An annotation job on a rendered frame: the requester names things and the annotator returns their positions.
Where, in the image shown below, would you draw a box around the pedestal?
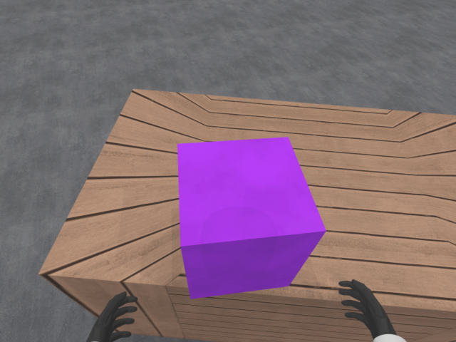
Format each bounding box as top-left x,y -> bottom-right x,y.
38,89 -> 456,342

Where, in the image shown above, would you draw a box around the carton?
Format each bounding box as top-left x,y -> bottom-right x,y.
177,137 -> 326,299

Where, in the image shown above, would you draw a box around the robot right hand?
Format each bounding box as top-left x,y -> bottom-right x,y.
338,279 -> 397,340

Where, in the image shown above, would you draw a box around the robot left hand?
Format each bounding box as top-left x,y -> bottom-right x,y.
86,291 -> 138,342

